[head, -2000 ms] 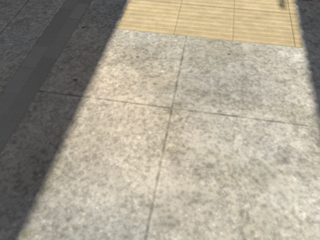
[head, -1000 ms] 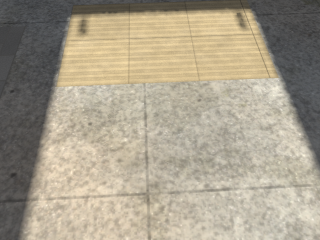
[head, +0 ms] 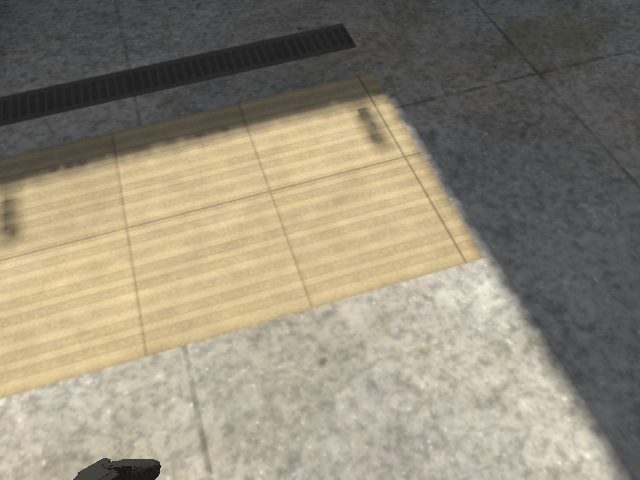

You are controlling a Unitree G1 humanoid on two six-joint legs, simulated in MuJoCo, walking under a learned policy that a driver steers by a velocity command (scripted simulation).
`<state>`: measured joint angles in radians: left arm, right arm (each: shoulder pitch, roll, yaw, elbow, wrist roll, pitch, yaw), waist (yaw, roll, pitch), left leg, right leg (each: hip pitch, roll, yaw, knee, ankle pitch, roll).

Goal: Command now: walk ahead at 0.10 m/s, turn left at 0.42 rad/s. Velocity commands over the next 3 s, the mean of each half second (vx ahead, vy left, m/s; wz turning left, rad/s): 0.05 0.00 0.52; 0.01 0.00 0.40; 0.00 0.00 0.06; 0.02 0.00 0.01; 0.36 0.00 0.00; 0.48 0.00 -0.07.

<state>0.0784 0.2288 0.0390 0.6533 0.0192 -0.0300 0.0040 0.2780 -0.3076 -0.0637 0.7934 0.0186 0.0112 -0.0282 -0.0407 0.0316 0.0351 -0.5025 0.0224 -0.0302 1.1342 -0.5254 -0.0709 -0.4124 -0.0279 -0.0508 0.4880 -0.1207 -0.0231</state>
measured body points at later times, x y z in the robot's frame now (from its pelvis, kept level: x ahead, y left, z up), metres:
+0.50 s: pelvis +0.02 +0.05 +0.01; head +0.05 +0.09 +0.46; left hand +0.09 +0.37 -0.11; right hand +0.24 -0.19 -0.07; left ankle +0.03 +0.13 -0.73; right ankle +0.09 -0.11 -0.65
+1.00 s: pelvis +0.04 +0.02 +0.01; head +0.07 +0.02 +0.46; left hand +0.03 +0.32 -0.09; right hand +0.30 -0.16 -0.10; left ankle -0.05 +0.14 -0.70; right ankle +0.10 -0.09 -0.73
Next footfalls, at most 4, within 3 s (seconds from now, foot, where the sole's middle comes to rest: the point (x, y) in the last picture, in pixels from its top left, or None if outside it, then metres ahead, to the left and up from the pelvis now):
0.26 left None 0.07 0.14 -0.77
0.74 right None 0.14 -0.07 -0.77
1.06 left None -0.01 0.16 -0.77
2.60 left None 0.36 0.33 -0.77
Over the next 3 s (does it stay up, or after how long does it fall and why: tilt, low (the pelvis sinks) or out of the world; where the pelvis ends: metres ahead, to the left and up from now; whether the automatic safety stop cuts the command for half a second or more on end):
stays up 0.44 0.27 0.01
